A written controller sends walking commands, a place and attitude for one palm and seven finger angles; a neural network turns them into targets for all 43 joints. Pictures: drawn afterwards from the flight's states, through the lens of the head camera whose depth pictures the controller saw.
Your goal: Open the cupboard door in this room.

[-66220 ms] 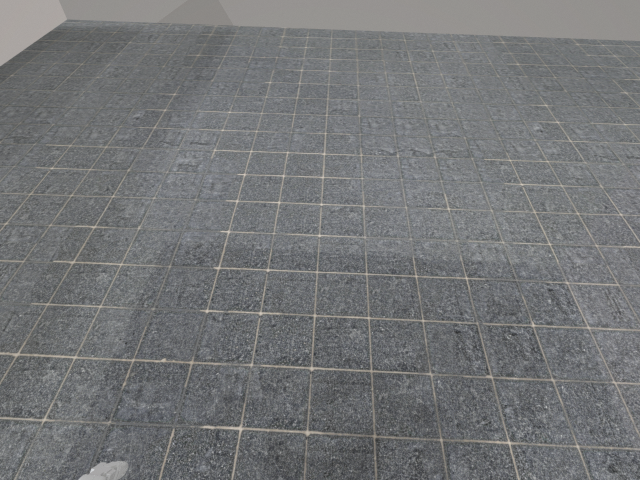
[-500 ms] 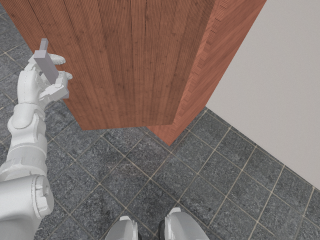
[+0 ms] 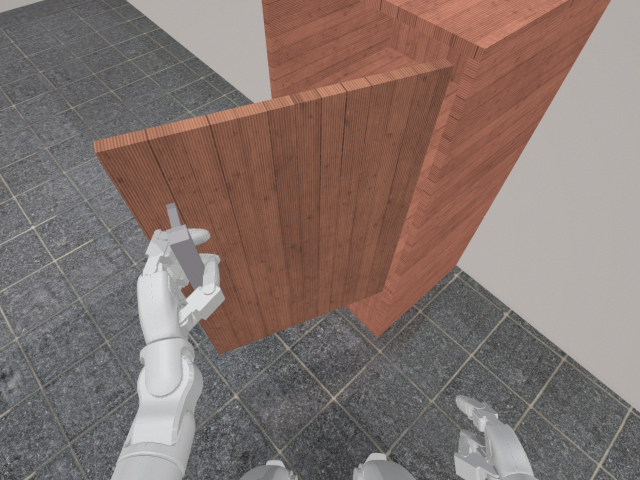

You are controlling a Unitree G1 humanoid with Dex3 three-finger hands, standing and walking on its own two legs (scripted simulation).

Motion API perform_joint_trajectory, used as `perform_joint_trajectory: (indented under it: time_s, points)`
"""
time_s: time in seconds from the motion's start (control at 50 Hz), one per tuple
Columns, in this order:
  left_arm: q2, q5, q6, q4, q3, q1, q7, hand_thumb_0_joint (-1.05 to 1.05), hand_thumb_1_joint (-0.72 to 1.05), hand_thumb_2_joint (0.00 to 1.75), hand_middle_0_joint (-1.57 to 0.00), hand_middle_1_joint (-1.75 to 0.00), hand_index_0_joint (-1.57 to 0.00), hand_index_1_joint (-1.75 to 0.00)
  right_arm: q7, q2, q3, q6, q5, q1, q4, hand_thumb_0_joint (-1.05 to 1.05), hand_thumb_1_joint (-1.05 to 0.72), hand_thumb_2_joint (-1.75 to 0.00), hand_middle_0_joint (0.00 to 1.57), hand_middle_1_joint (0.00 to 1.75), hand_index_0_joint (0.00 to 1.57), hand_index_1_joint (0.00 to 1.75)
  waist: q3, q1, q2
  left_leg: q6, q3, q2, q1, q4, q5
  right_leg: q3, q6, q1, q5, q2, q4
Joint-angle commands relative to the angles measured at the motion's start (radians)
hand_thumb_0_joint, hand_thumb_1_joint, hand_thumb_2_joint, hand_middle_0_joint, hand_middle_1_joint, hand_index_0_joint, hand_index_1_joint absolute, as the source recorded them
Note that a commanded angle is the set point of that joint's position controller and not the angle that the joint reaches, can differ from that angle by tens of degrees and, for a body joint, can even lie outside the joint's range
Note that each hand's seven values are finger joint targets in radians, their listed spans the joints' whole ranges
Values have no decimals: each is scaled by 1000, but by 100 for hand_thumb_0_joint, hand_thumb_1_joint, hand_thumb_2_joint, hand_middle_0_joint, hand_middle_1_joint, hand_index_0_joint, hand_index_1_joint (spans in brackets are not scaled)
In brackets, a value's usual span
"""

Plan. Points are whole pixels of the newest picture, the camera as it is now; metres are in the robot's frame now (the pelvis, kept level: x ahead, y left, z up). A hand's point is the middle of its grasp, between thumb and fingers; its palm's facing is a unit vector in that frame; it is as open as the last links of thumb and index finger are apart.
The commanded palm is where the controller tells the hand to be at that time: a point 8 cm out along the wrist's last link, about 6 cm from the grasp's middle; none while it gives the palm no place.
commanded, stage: pull the door open along its arc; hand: left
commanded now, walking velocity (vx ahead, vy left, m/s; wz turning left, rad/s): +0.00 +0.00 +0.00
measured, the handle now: (191, 256) +0.38 +0.19 +0.04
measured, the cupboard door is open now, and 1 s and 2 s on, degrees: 71 90 91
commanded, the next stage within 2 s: open thumb and fingers to let go in 0.36 s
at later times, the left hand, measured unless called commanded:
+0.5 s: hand (275, 358) +0.25 +0.07 +0.05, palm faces +0.43 -0.90 +0.01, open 6.0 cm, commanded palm +0.21 +0.12 +0.04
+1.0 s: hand (271, 356) +0.25 +0.07 +0.05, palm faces +0.41 -0.91 +0.00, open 12.8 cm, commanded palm +0.21 +0.12 +0.04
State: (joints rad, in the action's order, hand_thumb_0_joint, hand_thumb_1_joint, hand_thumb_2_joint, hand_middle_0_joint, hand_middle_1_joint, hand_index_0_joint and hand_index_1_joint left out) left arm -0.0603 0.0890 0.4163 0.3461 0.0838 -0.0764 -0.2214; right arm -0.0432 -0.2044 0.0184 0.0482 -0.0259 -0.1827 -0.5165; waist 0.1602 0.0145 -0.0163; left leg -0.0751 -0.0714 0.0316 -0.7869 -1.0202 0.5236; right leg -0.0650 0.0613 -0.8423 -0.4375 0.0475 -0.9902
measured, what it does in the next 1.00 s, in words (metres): shifts its weight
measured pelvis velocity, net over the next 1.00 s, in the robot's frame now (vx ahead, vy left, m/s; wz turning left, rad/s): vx -0.02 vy -0.05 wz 0.08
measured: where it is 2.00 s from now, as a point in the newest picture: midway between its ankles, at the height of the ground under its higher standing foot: outside the picture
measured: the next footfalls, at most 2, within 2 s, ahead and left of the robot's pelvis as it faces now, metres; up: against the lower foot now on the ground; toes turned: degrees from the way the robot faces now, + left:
none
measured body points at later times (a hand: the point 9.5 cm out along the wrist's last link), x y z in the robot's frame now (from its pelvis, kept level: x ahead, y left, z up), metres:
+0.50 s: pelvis +0.00 -0.04 +0.00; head +0.05 -0.06 +0.45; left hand +0.22 +0.11 +0.05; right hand +0.17 -0.26 -0.10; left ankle -0.02 +0.07 -0.67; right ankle +0.02 -0.08 -0.67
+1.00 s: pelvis -0.02 -0.05 +0.00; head +0.03 -0.07 +0.45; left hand +0.23 +0.12 +0.05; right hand +0.17 -0.25 -0.10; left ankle -0.02 +0.07 -0.67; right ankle +0.02 -0.08 -0.67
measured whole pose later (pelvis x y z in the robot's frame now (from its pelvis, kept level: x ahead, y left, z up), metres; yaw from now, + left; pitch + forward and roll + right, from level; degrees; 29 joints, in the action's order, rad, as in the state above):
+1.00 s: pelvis -0.02 -0.05 +0.00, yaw +4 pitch +13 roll +1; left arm 0.04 -0.01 0.36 0.15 -0.16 0.18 -0.46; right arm -0.02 -0.20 0.01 -0.03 -0.06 -0.19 -0.56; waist 0.16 0.01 -0.03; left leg -0.01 0.01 0.04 -0.76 -1.02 0.48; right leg -0.14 0.12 -0.80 -0.44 0.03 -1.00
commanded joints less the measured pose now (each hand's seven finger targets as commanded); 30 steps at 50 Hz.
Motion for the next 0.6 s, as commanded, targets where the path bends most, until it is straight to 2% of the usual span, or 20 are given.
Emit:
perform_joint_trajectory:
  time_s: [0.0, 0.04, 0.06, 0.1, 0.14, 0.16, 0.18, 0.2, 0.24, 0.26, 0.32, 0.36, 0.4, 0.42, 0.44, 0.46, 0.5, 0.58]
  points:
    - [-107, -28, 50, -246, 63, -46, -115, 0, 90, 90, -40, -135, -40, -135, 21, -115, -42, -31, -6, -27, 113, 0, -90, -90, 20, 30, 20, 30, 271, -34, 47, 65, 97, -15, 84, 139, -359, 65, -28, 342, 358, -29, 118]
    - [-90, -35, 45, -272, 47, -42, -141, 0, 90, 90, -40, -135, -40, -135, 25, -108, -39, -34, -11, -9, 115, 0, -90, -90, 20, 30, 20, 30, 265, -36, 38, 60, 93, -10, 74, 139, -320, 76, -29, 353, 329, -35, 134]
    - [-76, -43, 43, -278, 31, -30, -154, 0, 90, 90, -40, -135, -40, -135, 28, -105, -38, -36, -12, -11, 113, 0, -90, -90, 20, 30, 20, 30, 258, -29, 63, 58, 98, -11, 70, 139, -317, 80, -29, 359, 328, -35, 142]
    - [-35, -53, 36, -294, -7, 17, -178, 0, 90, 90, -40, -135, -40, -135, 26, -98, -35, -42, -16, -1, 115, 0, -90, -90, 20, 30, 20, 30, 250, -32, 39, 58, 94, -7, 72, 139, -319, 85, -30, 369, 346, -42, 147]
    - [-5, -66, 34, -327, -50, 70, -187, 0, 90, 90, -40, -135, -40, -135, 21, -94, -36, -51, -19, -1, 117, 0, -90, -90, 20, 30, 20, 30, 258, -30, 37, 58, 93, -6, 77, 136, -328, 91, -31, 388, 381, -48, 149]
    - [2, -70, 30, -332, -67, 99, -190, 0, 90, 90, -40, -135, -40, -135, 20, -96, -38, -55, -19, -3, 120, 0, -90, -90, 20, 30, 20, 30, 257, -22, 65, 56, 95, -6, 65, 131, -324, 103, -34, 403, 395, -52, 157]
    - [15, -78, 28, -342, -82, 131, -193, 0, 90, 90, -40, -135, -40, -135, 19, -93, -38, -58, -21, 3, 121, 0, -90, -90, 20, 30, 20, 30, 265, -26, 64, 57, 93, -5, 59, 129, -315, 111, -39, 416, 409, -60, 158]
    - [27, -85, 29, -372, -109, 140, -194, 0, 90, 90, -40, -135, -40, -135, 17, -91, -38, -63, -19, 8, 123, 0, -90, -90, 20, 30, 20, 30, 252, -20, 38, 58, 94, -4, 64, 130, -310, 118, -38, 410, 413, -64, 162]
    - [56, -91, 26, -405, -144, 216, -202, 0, 90, 90, -40, -135, -40, -135, 13, -87, -38, -74, -22, 11, 131, 0, -90, -90, 20, 30, 20, 30, 251, -22, 49, 59, 95, -3, 63, 129, -299, 121, -42, 418, 421, -69, 166]
    - [75, -90, 23, -413, -169, 238, -204, 0, 90, 90, -40, -135, -40, -135, 13, -88, -37, -78, -20, 11, 136, 0, -90, -90, 20, 30, 20, 30, 239, -9, 90, 58, 101, -3, 45, 126, -284, 131, -45, 429, 418, -73, 177]
    - [115, -115, 23, -464, -229, 289, -226, 0, 90, 90, -40, -135, -40, -135, 12, -82, -39, -97, -24, 25, 143, 0, -90, -90, 20, 30, 20, 30, 218, -6, 85, 60, 103, -1, 37, 120, -249, 151, -51, 412, 381, -86, 189]
    - [133, -135, 19, -483, -267, 309, -243, 0, 90, 90, -40, -135, -40, -135, 12, -81, -38, -110, -27, 28, 148, 0, -90, -90, 20, 30, 20, 30, 202, 6, 113, 60, 111, 0, 18, 107, -226, 171, -54, 399, 350, -93, 202]
    - [158, -170, 17, -515, -310, 328, -257, 0, 90, 90, -40, -135, -40, -135, 12, -75, -38, -124, -32, 37, 151, 0, -90, -90, 20, 30, 20, 30, 213, 6, 88, 60, 110, 3, 20, 96, -209, 185, -55, 380, 317, -101, 204]
    - [145, -185, 13, -520, -311, 307, -265, 0, 90, 90, -40, -135, -40, -135, 15, -76, -37, -130, -33, 32, 146, 0, -90, -90, 20, 30, 20, 30, 209, 11, 80, 60, 113, 3, 11, 92, -201, 185, -53, 369, 300, -102, 200]
    - [117, -195, 13, -502, -292, 212, -277, 0, 90, 90, -40, -135, -40, -135, 21, -78, -35, -133, -35, 32, 133, 0, -90, -90, 20, 30, 20, 30, 181, 30, 97, 60, 116, 2, -11, 77, -180, 198, -57, 343, 265, -109, 207]
    - [85, -204, 16, -488, -257, 195, -287, 0, 83, 87, -40, -134, -40, -134, 29, -75, -37, -134, -37, 33, 123, 0, -90, -90, 20, 30, 20, 30, 175, 28, 125, 59, 119, 3, -32, 66, -163, 216, -57, 341, 221, -110, 216]
    - [88, -209, 21, -466, -254, 172, -290, 0, 69, 81, -38, -133, -38, -133, 35, -69, -38, -140, -37, 48, 115, 0, -90, -90, 20, 30, 20, 30, 195, 21, 110, 60, 116, 5, -50, 53, -140, 246, -63, 346, 181, -126, 228]
    - [95, -144, 17, -450, -234, 166, -254, 0, 41, 69, -36, -130, -36, -130, 38, -68, -37, -138, -25, 56, 108, 0, -90, -90, 20, 30, 20, 30, 209, 15, 118, 62, 116, 7, -53, 58, -132, 269, -72, 396, 192, -140, 254]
